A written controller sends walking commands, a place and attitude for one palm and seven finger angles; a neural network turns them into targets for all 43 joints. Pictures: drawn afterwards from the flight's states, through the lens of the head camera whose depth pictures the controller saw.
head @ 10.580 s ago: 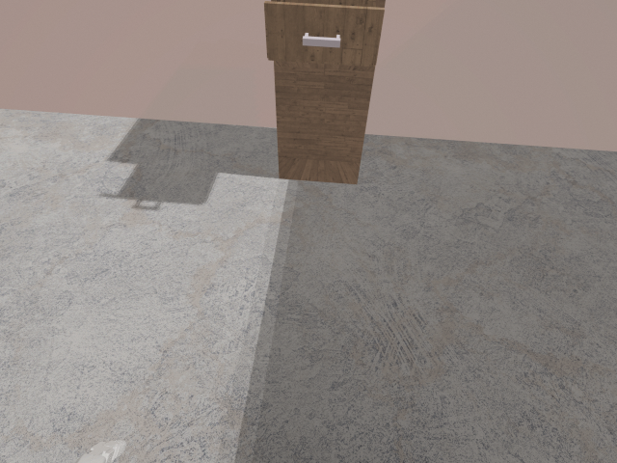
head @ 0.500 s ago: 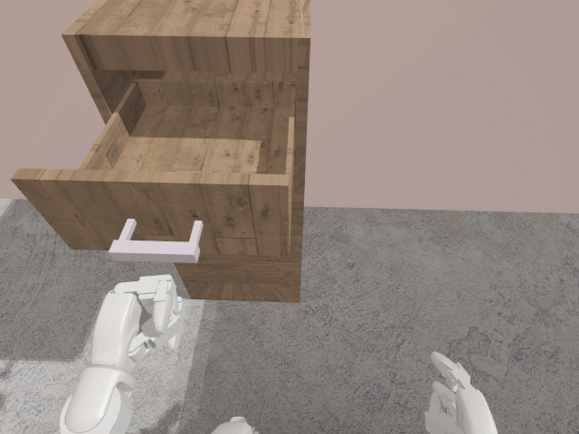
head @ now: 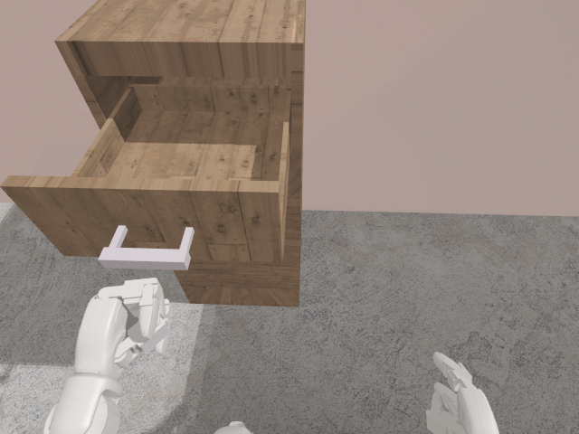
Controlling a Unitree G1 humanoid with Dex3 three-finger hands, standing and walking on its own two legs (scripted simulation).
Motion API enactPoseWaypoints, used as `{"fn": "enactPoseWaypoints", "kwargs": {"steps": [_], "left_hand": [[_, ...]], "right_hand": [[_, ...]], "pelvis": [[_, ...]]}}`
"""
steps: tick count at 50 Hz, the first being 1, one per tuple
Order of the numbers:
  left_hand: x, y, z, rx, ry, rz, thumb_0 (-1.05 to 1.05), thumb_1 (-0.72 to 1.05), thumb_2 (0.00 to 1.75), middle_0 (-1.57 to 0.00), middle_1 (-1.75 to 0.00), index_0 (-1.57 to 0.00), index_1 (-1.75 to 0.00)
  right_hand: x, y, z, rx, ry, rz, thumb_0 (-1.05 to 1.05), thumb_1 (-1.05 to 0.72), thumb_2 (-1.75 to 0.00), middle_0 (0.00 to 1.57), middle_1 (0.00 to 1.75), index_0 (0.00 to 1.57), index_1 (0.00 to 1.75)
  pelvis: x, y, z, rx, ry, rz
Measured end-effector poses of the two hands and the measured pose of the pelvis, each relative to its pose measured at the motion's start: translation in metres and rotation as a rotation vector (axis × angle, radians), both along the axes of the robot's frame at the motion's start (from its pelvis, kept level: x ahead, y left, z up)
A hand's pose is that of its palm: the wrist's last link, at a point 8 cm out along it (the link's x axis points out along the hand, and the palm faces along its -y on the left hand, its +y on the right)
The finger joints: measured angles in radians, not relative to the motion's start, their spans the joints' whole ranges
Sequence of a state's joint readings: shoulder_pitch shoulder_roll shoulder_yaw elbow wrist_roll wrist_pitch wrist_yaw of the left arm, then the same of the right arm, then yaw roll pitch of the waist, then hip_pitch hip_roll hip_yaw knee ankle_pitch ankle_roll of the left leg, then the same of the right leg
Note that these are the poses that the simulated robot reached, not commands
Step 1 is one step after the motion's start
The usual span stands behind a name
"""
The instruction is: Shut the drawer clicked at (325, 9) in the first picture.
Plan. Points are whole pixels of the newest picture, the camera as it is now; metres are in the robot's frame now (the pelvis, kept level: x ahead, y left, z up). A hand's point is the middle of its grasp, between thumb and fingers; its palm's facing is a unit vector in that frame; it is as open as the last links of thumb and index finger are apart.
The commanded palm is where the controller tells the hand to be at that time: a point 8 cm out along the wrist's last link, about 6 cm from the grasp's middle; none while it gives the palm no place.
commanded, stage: push the drawer shut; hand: left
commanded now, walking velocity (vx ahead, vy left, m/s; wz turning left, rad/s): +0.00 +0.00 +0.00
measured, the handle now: (150, 246) +0.35 +0.21 +0.08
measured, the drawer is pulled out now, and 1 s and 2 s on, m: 0.27 0.19 0.07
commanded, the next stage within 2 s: none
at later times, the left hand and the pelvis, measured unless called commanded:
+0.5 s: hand (165, 294) +0.28 +0.17 +0.08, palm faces -0.01 -1.00 -0.04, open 2.9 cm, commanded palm +0.27 +0.22 +0.08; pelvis -0.01 +0.00 +0.00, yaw +0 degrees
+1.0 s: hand (182, 247) +0.35 +0.16 +0.08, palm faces -0.03 -1.00 -0.04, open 3.0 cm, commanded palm +0.34 +0.22 +0.08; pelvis -0.03 +0.01 +0.00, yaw +0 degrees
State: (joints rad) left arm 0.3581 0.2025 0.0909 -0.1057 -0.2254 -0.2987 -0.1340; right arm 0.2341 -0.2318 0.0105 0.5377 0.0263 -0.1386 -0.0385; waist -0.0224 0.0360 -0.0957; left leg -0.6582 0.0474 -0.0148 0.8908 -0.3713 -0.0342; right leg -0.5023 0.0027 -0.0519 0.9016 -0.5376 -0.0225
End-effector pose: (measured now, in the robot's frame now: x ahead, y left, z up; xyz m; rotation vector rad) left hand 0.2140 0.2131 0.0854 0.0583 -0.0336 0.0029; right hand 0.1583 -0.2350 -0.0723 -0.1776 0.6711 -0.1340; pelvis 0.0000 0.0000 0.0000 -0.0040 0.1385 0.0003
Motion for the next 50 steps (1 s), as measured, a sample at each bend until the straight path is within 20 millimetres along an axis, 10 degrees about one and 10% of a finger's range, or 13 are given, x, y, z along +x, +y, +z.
{"fn": "enactPoseWaypoints", "kwargs": {"steps": [50], "left_hand": [[0.115,0.006,-0.007,-0.014,0.025,-0.028,-0.03,0.82,0.96,-1.4,-1.6,-1.4,-1.6]], "right_hand": [[-0.08,-0.001,-0.023,-0.032,0.235,-0.068,0.02,-0.9,-0.9,0.2,0.3,0.2,0.3]], "pelvis": [[-0.03,0.013,0.002,-0.019,0.002,0.002]]}}
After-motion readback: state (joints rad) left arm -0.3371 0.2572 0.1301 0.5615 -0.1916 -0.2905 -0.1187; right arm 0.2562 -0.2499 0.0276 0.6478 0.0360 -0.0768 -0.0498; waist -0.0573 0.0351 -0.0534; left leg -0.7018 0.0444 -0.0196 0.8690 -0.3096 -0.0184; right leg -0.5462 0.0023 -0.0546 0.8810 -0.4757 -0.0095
